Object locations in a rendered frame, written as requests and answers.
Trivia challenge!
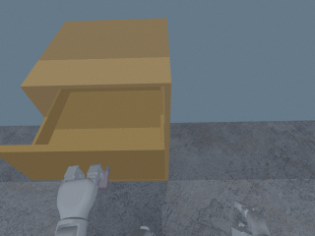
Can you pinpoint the left robot forearm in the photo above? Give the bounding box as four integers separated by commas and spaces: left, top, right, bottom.
54, 217, 88, 236

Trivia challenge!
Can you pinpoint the robot left hand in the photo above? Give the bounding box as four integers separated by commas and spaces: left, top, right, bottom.
57, 163, 104, 220

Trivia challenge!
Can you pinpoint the robot right hand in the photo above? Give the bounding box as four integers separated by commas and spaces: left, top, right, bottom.
231, 201, 271, 236

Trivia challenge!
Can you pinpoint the handle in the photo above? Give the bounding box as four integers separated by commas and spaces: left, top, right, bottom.
59, 166, 110, 191

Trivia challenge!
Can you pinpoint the drawer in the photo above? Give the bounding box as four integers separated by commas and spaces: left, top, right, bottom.
0, 87, 165, 181

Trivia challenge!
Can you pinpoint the robot left shin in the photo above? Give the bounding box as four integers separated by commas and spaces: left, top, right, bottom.
140, 226, 150, 231

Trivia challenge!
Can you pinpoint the cabinet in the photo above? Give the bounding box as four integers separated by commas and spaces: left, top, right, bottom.
21, 18, 171, 182

